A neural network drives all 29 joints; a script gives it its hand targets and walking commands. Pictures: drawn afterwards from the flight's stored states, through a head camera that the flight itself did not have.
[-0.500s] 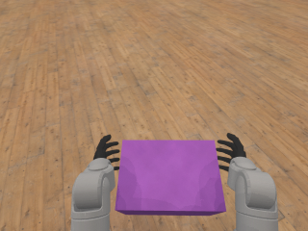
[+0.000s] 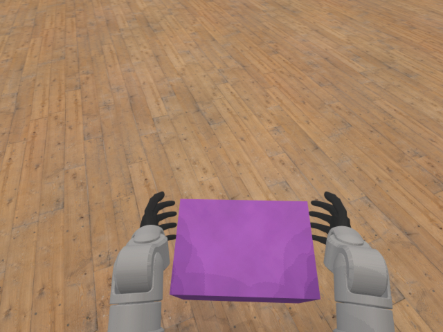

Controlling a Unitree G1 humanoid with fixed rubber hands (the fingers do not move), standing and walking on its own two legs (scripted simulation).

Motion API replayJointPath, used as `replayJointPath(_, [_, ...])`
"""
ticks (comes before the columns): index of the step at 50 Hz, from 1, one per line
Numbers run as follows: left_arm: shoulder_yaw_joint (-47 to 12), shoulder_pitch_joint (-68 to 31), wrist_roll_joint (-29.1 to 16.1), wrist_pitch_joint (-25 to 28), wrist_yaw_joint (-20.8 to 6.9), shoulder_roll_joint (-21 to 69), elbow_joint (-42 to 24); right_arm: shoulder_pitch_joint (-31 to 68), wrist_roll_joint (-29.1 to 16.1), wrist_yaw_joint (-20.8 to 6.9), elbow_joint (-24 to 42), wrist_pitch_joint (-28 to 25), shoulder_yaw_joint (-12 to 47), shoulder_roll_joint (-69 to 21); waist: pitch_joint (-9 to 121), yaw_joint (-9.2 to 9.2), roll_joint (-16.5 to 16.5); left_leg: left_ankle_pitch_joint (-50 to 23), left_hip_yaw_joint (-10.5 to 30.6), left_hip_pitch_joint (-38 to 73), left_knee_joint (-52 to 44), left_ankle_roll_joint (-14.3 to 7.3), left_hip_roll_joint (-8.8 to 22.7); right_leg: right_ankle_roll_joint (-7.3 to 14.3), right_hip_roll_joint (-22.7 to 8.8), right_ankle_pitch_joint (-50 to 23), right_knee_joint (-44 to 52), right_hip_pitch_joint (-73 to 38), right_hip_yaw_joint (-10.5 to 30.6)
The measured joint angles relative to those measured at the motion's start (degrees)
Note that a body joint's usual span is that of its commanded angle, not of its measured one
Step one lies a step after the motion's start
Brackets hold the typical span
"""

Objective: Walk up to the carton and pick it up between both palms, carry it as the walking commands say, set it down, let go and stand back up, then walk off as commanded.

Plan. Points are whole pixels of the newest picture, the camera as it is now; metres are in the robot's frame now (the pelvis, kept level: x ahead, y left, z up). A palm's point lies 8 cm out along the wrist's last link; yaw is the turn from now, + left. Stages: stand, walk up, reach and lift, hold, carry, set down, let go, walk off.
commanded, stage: carry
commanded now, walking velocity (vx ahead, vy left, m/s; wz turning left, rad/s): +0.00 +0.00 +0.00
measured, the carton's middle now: (241, 253) +0.28 -0.01 -0.03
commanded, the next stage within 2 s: none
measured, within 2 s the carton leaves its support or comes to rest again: neither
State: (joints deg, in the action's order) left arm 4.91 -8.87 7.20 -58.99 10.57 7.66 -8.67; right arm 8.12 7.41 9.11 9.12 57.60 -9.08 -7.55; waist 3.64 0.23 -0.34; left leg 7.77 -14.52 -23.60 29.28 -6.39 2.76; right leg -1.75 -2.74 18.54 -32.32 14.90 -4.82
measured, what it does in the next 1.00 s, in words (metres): stands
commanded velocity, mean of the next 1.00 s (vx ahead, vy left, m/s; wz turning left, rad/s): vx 0.00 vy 0.00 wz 0.00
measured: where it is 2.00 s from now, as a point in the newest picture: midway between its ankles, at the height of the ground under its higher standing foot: outside the picture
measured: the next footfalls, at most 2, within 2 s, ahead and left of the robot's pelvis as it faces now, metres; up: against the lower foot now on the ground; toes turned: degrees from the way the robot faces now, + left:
none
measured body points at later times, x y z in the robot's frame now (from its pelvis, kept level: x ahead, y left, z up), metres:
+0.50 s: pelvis -0.02 -0.02 +0.00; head -0.04 -0.01 +0.45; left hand +0.27 +0.14 +0.05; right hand +0.26 -0.19 +0.05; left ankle +0.10 +0.06 -0.73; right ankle -0.02 -0.14 -0.73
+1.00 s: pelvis -0.02 -0.04 +0.00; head -0.03 -0.03 +0.45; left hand +0.26 +0.12 +0.01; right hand +0.26 -0.20 +0.01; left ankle +0.10 +0.06 -0.73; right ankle -0.02 -0.14 -0.73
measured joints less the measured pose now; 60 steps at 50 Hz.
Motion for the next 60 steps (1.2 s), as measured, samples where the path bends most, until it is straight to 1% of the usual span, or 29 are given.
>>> replayJointPath(3, [-0.41,0.66,-0.18,0.74,-0.06,-0.07,-0.68,-0.98,-0.31,0.13,0.94,-0.75,0.4,0.09,-0.3,0.02,-0.12,-0.48,0.06,-0.23,-0.48,-0.05,-0.15,0.11,-0.07,-0.13,-0.09,0.45,-0.02])
replayJointPath(7, [-0.25,1.07,0.02,2.35,-0.49,-0.12,0.92,-1.11,0.04,-0.37,-1.03,-2.39,0.22,0.11,-0.55,0.13,0.14,-0.83,-0.03,-0.05,-0.76,0.06,0.0,0.17,0.11,-0.42,0.02,0.43,0.14])
replayJointPath(12, [-0.42,1.17,-0.06,3.39,-0.48,-0.14,1.07,-1.5,-0.06,-0.59,-1.4,-3.77,0.08,0.14,-0.92,0.18,0.36,-1.14,0.26,-0.21,-0.63,0.2,0.22,0.44,0.35,-0.45,-0.33,0.6,-0.03])
replayJointPath(16, [-0.55,1.54,0.26,4.07,-0.66,-0.16,1.1,-1.98,0.18,-0.61,-0.87,-3.88,0.66,0.19,-0.72,0.19,0.24,-1.38,0.54,-0.27,-0.54,0.56,0.54,0.82,0.7,-0.58,-0.39,0.61,-0.18])
replayJointPath(17, [-0.45,1.39,0.96,4.65,-1.18,-0.16,2.21,-1.64,0.84,-1.17,-2.17,-4.45,0.44,0.17,-0.38,0.18,0.24,-1.44,0.56,-0.3,-0.56,0.64,0.6,0.9,0.78,-0.6,-0.42,0.69,-0.16])
replayJointPath(18, [-0.29,1.3,0.87,4.72,-1.1,-0.14,2.82,-1.37,0.75,-1.14,-3.04,-4.58,0.15,0.14,-0.16,0.22,0.25,-1.5,0.54,-0.3,-0.59,0.71,0.67,0.98,0.85,-0.63,-0.47,0.75,-0.1])
replayJointPath(22, [-0.39,1.45,0.39,4.74,-1.02,-0.15,2.93,-1.79,0.47,-1.03,-2.96,-4.67,-0.06,0.17,0.21,0.28,0.31,-1.7,0.77,-0.25,-0.45,0.94,0.96,1.27,1.16,-0.66,-0.63,0.68,-0.18])
replayJointPath(23, [-0.5,1.54,0.19,4.5,-0.89,-0.15,2.06,-1.94,0.18,-0.84,-2.01,-4.36,0.15,0.17,-0.01,0.24,0.23,-1.75,0.81,-0.15,-0.39,1.02,1.01,1.35,1.22,-0.63,-0.79,0.62,-0.2])
replayJointPath(24, [-0.63,1.38,0.89,4.75,-1.29,-0.15,2.37,-1.89,0.83,-1.19,-2.1,-4.52,0.28,0.18,0.1,0.16,0.17,-1.85,0.91,-0.16,-0.42,1.1,1.03,1.44,1.25,-0.62,-0.88,0.65,-0.28])
replayJointPath(26, [-0.1,0.47,2.47,5.67,-2.08,-0.07,5.77,-0.94,2.16,-1.84,-5.3,-5.19,-0.12,0.11,0.96,0.06,0.16,-2.04,1.06,-0.25,-0.52,1.31,1.15,1.65,1.42,-0.71,-0.88,0.77,-0.33])
replayJointPath(28, [-0.05,0.27,2.86,5.67,-2.26,-0.04,7.3,-0.97,2.69,-2.06,-6.5,-5.11,-0.35,0.12,1.62,-0.02,0.18,-2.19,1.34,-0.49,-0.56,1.53,1.16,1.82,1.5,-0.71,-0.98,0.98,-0.5])
replayJointPath(30, [-0.16,0.16,2.72,5.34,-2.13,-0.02,7.54,-1.07,2.44,-1.95,-6.5,-4.75,-0.6,0.12,1.43,-0.06,0.37,-2.41,1.63,-0.51,-0.6,1.71,1.18,1.96,1.59,-0.77,-1.02,0.97,-0.68])
replayJointPath(34, [0.12,-0.51,3.56,6.61,-2.9,0.04,9.38,-0.34,3.44,-2.66,-7.98,-5.71,-1.22,0.08,1.08,-0.25,1.01,-2.81,2.16,-1.25,-0.49,1.92,0.92,2.2,1.5,-0.6,-2.1,2.02,-0.82])
replayJointPath(36, [0.44,-0.77,4.06,7.85,-3.47,0.07,11.3,-0.21,4.03,-3.21,-9.98,-7.15,-1.74,0.06,1.01,-0.19,1.43,-2.92,2.45,-1.49,-0.46,2.18,0.9,2.32,1.55,-0.58,-2.26,2.25,-0.96])
replayJointPath(38, [0.71,-0.37,3.58,8.83,-3.47,0.02,11.62,-0.88,3.24,-3.1,-9.96,-7.96,-1.63,0.12,0.38,-0.03,1.57,-3.04,2.65,-1.24,-0.51,2.49,1.0,2.47,1.73,-0.64,-2.15,1.95,-0.98])
replayJointPath(40, [1.28,-0.46,4.82,10.77,-4.21,0.03,13.8,-0.57,4.36,-3.82,-12.22,-9.66,-1.48,0.12,-0.1,-0.17,1.6,-3.2,2.87,-0.91,-0.54,2.49,1.08,2.63,1.92,-0.65,-2.07,1.58,-1.02])
replayJointPath(42, [1.71,-0.68,5.81,12.51,-4.69,0.05,16.08,-0.16,5.23,-3.79,-14.68,-11.31,-1.49,0.09,-0.49,-0.28,1.48,-3.18,3.15,-0.82,-0.31,2.47,1.16,2.79,2.06,-0.55,-2.19,1.37,-1.17])
replayJointPath(43, [1.76,-0.67,5.63,13.0,-4.52,0.05,16.4,-0.03,5.07,-3.03,-15.23,-11.87,-1.36,0.08,-0.82,-0.22,1.41,-3.1,3.21,-0.86,-0.06,2.48,1.25,2.88,2.14,-0.45,-2.38,1.39,-1.16])
replayJointPath(46, [1.79,-0.63,4.85,14.33,-3.53,0.03,16.12,0.35,4.45,-2.38,-15.14,-12.96,-1.2,0.04,-1.89,0.0,1.2,-2.62,3.52,-1.34,0.85,2.79,1.5,3.16,2.44,-0.16,-3.01,1.77,-1.08])
replayJointPath(49, [1.47,-0.24,4.66,15.25,-3.08,-0.02,15.46,0.56,4.34,-2.68,-15.36,-14.23,-1.39,0.0,-2.3,0.17,1.13,-2.46,3.76,-1.69,1.17,2.93,1.71,3.27,2.78,-0.17,-2.89,1.99,-0.93])
replayJointPath(55, [1.78,-0.44,3.94,16.19,-2.56,0.0,14.63,1.43,3.76,-2.4,-15.09,-15.03,-1.41,0.04,-3.57,0.16,1.05,-2.45,3.6,-1.42,0.75,3.05,1.82,3.4,2.95,-0.18,-2.52,1.88,-0.61])
replayJointPath(60, [2.04,-0.87,4.04,16.77,-2.85,0.08,14.5,1.51,3.87,-2.24,-14.42,-15.43,-1.43,-0.12,-3.57,0.29,0.78,-2.38,3.62,-1.56,0.5,3.32,1.86,3.63,3.03,0.01,-2.39,2.1,-0.57])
